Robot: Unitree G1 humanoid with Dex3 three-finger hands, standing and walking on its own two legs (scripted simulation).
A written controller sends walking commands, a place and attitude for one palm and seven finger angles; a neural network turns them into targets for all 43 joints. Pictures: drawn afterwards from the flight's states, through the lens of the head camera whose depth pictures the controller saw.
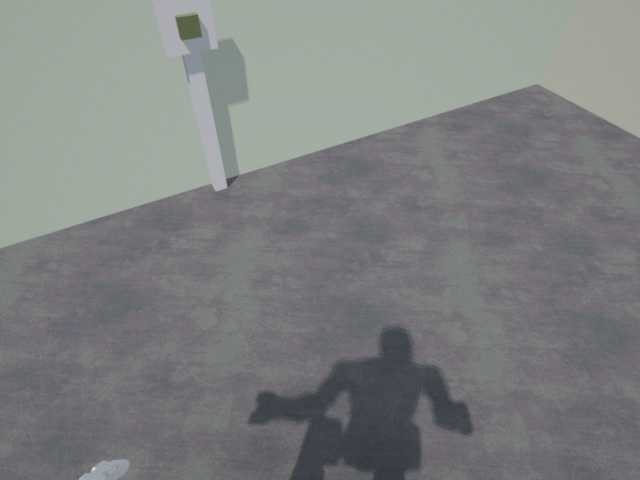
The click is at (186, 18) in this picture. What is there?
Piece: button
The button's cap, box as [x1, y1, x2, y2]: [175, 13, 201, 39]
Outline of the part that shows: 196,13 175,15 181,39 201,36 198,17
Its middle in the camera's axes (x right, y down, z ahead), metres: -0.45 -0.71 +1.29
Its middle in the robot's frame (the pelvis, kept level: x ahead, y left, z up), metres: +1.42 +0.52 -0.02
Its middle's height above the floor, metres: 0.75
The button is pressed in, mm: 0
